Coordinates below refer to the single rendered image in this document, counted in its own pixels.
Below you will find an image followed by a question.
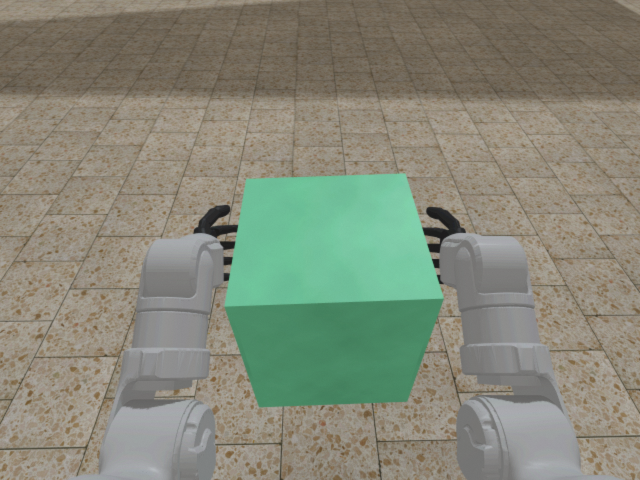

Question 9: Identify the robot left forearm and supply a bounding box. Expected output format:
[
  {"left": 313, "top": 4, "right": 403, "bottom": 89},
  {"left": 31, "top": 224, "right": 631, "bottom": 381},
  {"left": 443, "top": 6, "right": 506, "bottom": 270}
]
[{"left": 99, "top": 233, "right": 224, "bottom": 474}]

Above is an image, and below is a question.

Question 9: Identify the left robot upper arm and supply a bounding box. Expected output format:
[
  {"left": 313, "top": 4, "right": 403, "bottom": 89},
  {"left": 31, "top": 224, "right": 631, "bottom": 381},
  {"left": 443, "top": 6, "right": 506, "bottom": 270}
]
[{"left": 68, "top": 399, "right": 216, "bottom": 480}]

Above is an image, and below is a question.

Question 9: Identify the robot right hand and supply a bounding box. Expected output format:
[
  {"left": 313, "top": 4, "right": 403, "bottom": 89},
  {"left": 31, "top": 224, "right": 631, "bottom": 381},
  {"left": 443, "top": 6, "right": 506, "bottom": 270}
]
[{"left": 422, "top": 207, "right": 466, "bottom": 287}]

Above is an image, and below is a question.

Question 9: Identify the robot left hand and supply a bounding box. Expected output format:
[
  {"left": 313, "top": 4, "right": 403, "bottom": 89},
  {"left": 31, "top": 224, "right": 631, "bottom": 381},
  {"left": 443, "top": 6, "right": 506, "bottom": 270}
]
[{"left": 193, "top": 205, "right": 238, "bottom": 281}]

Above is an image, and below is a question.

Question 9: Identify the right robot upper arm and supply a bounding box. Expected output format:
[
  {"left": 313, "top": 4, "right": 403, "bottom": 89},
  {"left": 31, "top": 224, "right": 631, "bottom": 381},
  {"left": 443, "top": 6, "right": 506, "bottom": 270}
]
[{"left": 456, "top": 395, "right": 623, "bottom": 480}]

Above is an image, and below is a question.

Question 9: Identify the robot right forearm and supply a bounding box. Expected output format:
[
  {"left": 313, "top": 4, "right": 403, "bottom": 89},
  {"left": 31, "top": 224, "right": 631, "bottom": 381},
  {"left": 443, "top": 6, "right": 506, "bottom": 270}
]
[{"left": 439, "top": 233, "right": 581, "bottom": 469}]

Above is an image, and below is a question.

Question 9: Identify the carton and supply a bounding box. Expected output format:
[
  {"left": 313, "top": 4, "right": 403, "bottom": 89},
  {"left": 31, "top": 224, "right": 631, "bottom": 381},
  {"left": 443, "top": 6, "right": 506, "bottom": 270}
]
[{"left": 224, "top": 173, "right": 444, "bottom": 407}]

